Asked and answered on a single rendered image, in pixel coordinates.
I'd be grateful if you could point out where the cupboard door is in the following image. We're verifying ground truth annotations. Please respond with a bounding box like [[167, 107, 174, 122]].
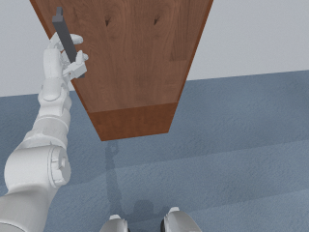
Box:
[[35, 0, 210, 113]]

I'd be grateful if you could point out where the robot left hand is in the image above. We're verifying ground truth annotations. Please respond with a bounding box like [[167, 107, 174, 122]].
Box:
[[42, 32, 89, 85]]

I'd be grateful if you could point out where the robot left upper arm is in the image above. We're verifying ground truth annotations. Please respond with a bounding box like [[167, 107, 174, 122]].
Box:
[[0, 144, 71, 232]]

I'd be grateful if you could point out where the left robot thigh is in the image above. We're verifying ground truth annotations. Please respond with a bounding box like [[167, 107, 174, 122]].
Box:
[[99, 218, 128, 232]]

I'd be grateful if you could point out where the handle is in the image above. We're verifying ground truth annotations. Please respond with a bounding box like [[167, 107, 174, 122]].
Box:
[[52, 7, 85, 78]]

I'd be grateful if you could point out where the robot left forearm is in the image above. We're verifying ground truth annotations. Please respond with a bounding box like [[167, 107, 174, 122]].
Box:
[[4, 77, 72, 189]]

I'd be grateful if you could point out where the left robot shin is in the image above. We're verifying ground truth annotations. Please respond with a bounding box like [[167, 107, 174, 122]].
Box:
[[109, 215, 120, 219]]

